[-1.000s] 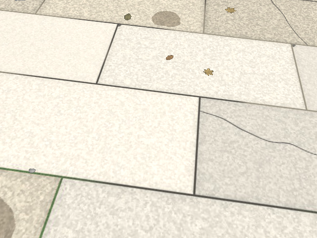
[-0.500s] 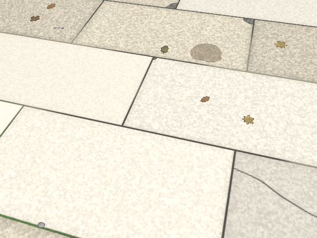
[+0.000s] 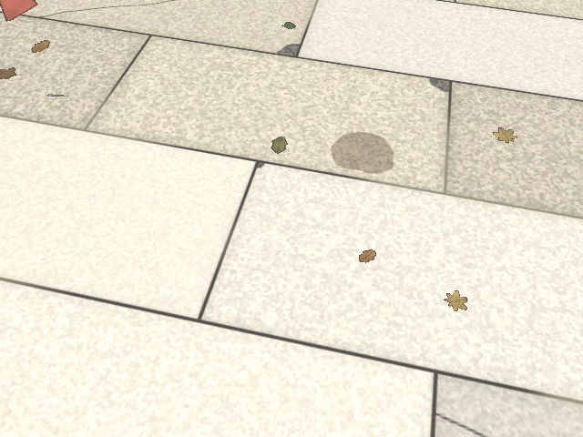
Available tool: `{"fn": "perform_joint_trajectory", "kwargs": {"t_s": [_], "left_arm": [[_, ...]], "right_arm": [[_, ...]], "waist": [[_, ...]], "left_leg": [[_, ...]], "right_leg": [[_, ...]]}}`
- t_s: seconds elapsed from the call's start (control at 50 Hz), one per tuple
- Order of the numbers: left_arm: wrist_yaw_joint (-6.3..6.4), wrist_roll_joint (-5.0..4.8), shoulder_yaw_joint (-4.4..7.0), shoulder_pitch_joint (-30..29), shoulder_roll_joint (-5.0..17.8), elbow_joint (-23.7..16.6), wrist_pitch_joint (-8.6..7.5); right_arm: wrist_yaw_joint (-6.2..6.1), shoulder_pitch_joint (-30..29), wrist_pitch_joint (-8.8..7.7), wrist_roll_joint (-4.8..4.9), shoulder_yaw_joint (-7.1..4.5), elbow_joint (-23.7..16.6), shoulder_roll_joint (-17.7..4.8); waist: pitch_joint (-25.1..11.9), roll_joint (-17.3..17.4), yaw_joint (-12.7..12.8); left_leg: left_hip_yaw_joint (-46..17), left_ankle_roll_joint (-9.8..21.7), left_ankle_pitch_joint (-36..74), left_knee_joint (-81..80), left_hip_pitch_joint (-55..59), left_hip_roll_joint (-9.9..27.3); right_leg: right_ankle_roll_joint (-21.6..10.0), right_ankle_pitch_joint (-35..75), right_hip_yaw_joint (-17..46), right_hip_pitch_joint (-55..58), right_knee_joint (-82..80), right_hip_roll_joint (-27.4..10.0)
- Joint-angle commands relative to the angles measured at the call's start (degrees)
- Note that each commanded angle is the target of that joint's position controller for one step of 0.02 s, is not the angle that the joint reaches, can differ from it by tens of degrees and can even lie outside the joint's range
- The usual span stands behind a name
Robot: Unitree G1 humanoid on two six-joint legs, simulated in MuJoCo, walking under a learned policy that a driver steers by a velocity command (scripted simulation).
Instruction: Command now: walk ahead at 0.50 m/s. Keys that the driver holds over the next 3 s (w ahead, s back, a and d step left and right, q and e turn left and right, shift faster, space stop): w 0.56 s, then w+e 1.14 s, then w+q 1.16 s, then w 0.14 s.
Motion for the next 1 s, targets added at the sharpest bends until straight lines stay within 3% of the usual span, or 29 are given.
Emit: {"fn": "perform_joint_trajectory", "kwargs": {"t_s": [0.02,0.12,0.22,0.28,0.3,0.32,0.34,0.36,0.38,0.4,0.42,0.44,0.46,0.52,0.6,0.64,0.72,0.78,0.8,0.82,0.84,0.86,0.88,0.9,0.92,0.94,0.96,1.0], "left_arm": [[0.31,0.62,0.61,0.5,2.6,-3.3,0.38],[-0.54,0.39,-0.07,-9.2,1.0,-5.5,-0.47],[-1.91,-0.2,-0.05,-15.9,1.9,-8.4,-1.13],[-2.37,-0.04,0.72,-12.2,3.9,-7.9,-1.51],[-2.13,0.16,1.7,-6.1,5.4,-6.1,-1.57],[-1.58,0.43,3.11,3.4,8.5,-3.4,-1.52],[-1.06,1.4,4.47,11.0,14.4,-2.4,-1.21],[-1.33,0.47,4.05,13.1,12.8,-1.4,-0.81],[-1.22,-0.16,2.79,10.3,8.7,-1.9,-0.74],[-1.06,-0.1,2.29,6.0,7.1,-2.6,-0.69],[-1.1,0.38,1.84,2.5,5.7,-3.1,-0.66],[-1.27,0.99,1.38,0.3,4.1,-3.5,-0.86],[-1.34,1.35,1.2,-0.7,3.5,-3.5,-1.07],[-1.18,0.86,1.66,-0.1,4.8,-2.2,-1.99],[-0.18,0.35,2.07,3.6,6.2,-0.2,-1.55],[0.25,-0.11,2.29,5.9,7.0,0.8,-1.15],[0.78,-0.83,2.66,9.9,7.6,2.6,-0.09],[1.32,-0.85,3.27,9.5,8.4,2.9,0.71],[1.38,-0.79,3.33,8.8,8.3,2.8,0.98],[1.34,-0.45,2.8,8.7,6.9,2.5,1.09],[1.22,0.6,1.53,8.4,3.4,0.8,1.08],[1.11,-0.2,-0.1,15.6,-2.6,-0.8,0.09],[1.09,-1.29,1.04,14.1,2.8,0.0,-0.42],[1.1,-2.08,2.23,9.3,6.5,-1.2,-0.49],[1.32,-1.9,2.37,6.8,6.1,-1.6,-0.29],[1.38,-1.27,2.6,5.5,5.5,-2.0,0.01],[1.21,-1.17,2.83,6.1,4.4,-2.1,0.65],[0.91,-1.32,2.63,6.0,2.1,-2.8,1.99]], "right_arm": [[-0.48,-2.0,-1.47,0.15,-1.99,-2.8,-8.3],[-1.28,1.9,-0.81,0.68,-2.17,0.0,-9.9],[-1.57,6.3,0.53,1.23,-2.45,3.4,-10.8],[-2.01,5.4,1.48,1.32,-2.81,4.2,-11.8],[-2.15,4.3,1.82,1.34,-2.67,4.1,-11.6],[-2.34,4.4,1.92,0.78,-1.86,3.5,-9.8],[-2.09,9.1,1.05,-0.12,-0.11,1.6,-4.8],[-1.69,11.3,-0.24,0.26,0.55,2.6,-3.1],[-1.21,5.9,-1.05,1.79,-0.98,1.9,-9.0],[-1.09,1.4,-1.47,2.4,-1.21,0.6,-9.8],[-1.37,-0.9,-1.42,1.79,-1.23,0.3,-9.2],[-1.55,-1.0,-0.95,1.13,-1.48,0.5,-8.6],[-1.58,0.5,-0.32,0.99,-1.4,0.9,-7.4],[-1.95,0.0,0.97,0.52,-1.05,0.8,-5.2],[-1.73,-8.5,0.47,-0.05,-0.65,-1.8,-4.1],[-1.29,-12.9,-0.06,0.17,-0.29,-2.9,-3.4],[-0.12,-19.1,-1.0,0.84,-0.18,-4.8,-4.0],[0.24,-17.2,-1.78,0.9,-0.94,-4.5,-6.6],[0.09,-13.8,-1.99,0.88,-1.46,-3.6,-7.5],[-0.37,-6.6,-2.17,0.62,-2.69,-1.5,-9.9],[-0.91,2.9,-2.24,-0.43,-3.76,-0.2,-13.5],[-0.93,6.5,-1.35,-0.46,-4.96,1.1,-17.9],[-0.82,6.2,-1.2,-0.06,-3.45,0.5,-12.1],[-0.98,2.6,-1.28,0.14,-2.48,0.1,-8.9],[-1.04,-1.0,-1.31,-0.07,-2.02,-0.2,-7.6],[-0.98,-3.6,-1.29,-0.19,-1.6,0.1,-5.8],[-1.03,-5.2,-1.48,-0.63,-1.37,0.3,-5.0],[-1.07,-6.6,-1.91,-0.54,-1.64,1.0,-5.1]], "waist": [[-0.8,5.8,1.9],[1.3,5.3,-1.4],[2.8,5.8,-3.2],[0.3,7.3,-0.1],[-3.4,7.1,3.4],[-10.2,5.5,7.1],[-19.7,-5.3,7.1],[-24.3,-13.1,6.9],[-16.5,-7.6,7.8],[-9.4,-4.8,6.6],[-5.2,-1.7,5.1],[-2.7,-1.9,3.2],[-2.6,-3.1,1.6],[-1.4,-2.2,0.4],[0.7,-0.6,2.5],[1.5,-0.4,4.0],[2.6,-0.8,5.6],[1.4,-2.4,3.3],[-0.2,-2.8,1.1],[-4.9,-1.9,-2.1],[-13.9,3.1,-5.9],[-21.5,19.9,-2.9],[-20.3,17.2,-4.4],[-12.2,12.9,-4.5],[-8.1,9.4,-3.0],[-4.6,8.5,-1.8],[-3.2,10.0,-0.1],[-1.4,9.5,1.1]], "left_leg": [[-13.4,10.9,11.0,-12.6,2.7,16.0],[-7.0,7.9,10.3,-13.2,3.6,13.3],[-8.2,7.0,11.4,-9.4,12.7,17.1],[-8.1,5.2,23.4,-3.2,16.5,17.9],[-6.2,4.0,31.9,3.8,15.5,15.8],[-3.8,2.2,30.2,15.6,9.4,12.8],[-0.6,-1.7,9.6,37.5,-11.1,5.8],[-6.6,-3.0,-25.1,48.8,-24.2,-0.2],[-9.4,-2.3,-23.6,53.7,-30.6,3.6],[-7.4,-1.6,-17.8,52.3,-32.0,6.6],[-6.2,-1.8,-13.2,49.3,-30.0,8.8],[-6.3,-2.1,-9.8,46.1,-26.9,10.5],[-6.5,-2.5,-7.8,44.8,-23.5,11.3],[-5.8,-4.1,-3.6,39.8,-23.2,11.9],[-5.0,-5.4,8.5,25.1,-24.9,11.0],[-4.3,-5.7,13.1,17.7,-22.6,9.2],[-5.0,-5.7,13.6,10.1,-20.6,7.2],[-5.7,-4.2,8.3,7.0,-15.4,6.4],[-4.8,-3.2,6.5,5.7,-10.1,5.7],[-4.2,-1.5,5.8,5.1,0.7,5.7],[-12.4,1.8,5.6,7.8,17.0,14.6],[-36.2,9.9,-5.9,2.8,35.7,27.7],[-42.1,9.8,-15.0,-1.7,33.5,27.2],[-33.4,7.3,-15.2,-2.9,26.7,25.4],[-26.8,6.1,-10.0,-4.1,19.8,23.3],[-21.7,5.6,-5.3,-6.0,14.0,21.4],[-17.6,5.2,-2.2,-7.7,9.8,20.1],[-12.3,5.8,1.8,-10.7,5.7,19.5]], "right_leg": [[1.5,7.0,1.8,-5.6,-5.7,-3.0],[1.5,22.0,-0.3,-3.0,-23.3,-0.7],[-0.5,19.0,-0.3,-4.4,-30.4,0.9],[-3.0,12.8,-2.0,2.2,-32.9,3.0],[-4.4,13.2,-3.9,11.2,-34.5,4.8],[-6.7,15.3,-1.7,26.1,-32.7,2.5],[-14.2,13.5,19.6,49.0,-32.1,-12.0],[-19.2,3.7,39.1,56.1,-40.9,-17.5],[-16.4,-3.3,34.4,50.8,-43.0,-15.5],[-14.2,-2.1,26.7,42.4,-44.5,-13.5],[-13.3,2.0,21.4,34.5,-46.4,-11.2],[-12.6,6.4,17.4,28.5,-48.5,-9.2],[-12.5,8.9,15.1,25.1,-50.2,-8.1],[-13.7,15.9,9.8,21.6,-53.4,-7.3],[-12.4,19.9,5.3,22.4,-54.3,-5.2],[-11.6,18.5,4.5,22.6,-54.0,-4.3],[-11.2,16.0,7.4,26.7,-50.7,-6.3],[-9.7,17.4,10.7,29.8,-46.1,-8.1],[-8.9,20.8,10.6,29.4,-42.6,-7.4],[-7.3,24.8,8.8,27.2,-34.4,-4.2],[-5.3,15.4,5.9,18.1,-18.1,0.1],[-1.5,-12.4,0.3,-3.5,1.4,8.5],[-1.5,-17.0,6.3,-9.5,9.8,5.8],[-1.9,-12.2,6.2,-12.5,11.7,3.4],[-1.6,-7.6,4.9,-11.0,10.9,1.0],[-1.4,-4.4,4.6,-9.5,8.3,-0.5],[-1.3,-2.1,4.9,-6.6,6.7,-2.0],[-0.8,-0.4,4.1,-4.6,4.7,-2.9]]}}
Next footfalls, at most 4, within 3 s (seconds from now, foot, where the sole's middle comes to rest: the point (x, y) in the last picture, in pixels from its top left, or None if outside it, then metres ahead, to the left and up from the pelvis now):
0.32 right None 0.35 -0.16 -0.78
0.84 left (254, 372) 0.64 0.08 -0.78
1.36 right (382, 304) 0.83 -0.25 -0.78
1.86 left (364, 202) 1.19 -0.24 -0.78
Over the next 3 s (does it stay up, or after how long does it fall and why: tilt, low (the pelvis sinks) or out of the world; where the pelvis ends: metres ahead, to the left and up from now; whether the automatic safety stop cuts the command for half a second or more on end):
stays up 1.55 -0.44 -0.01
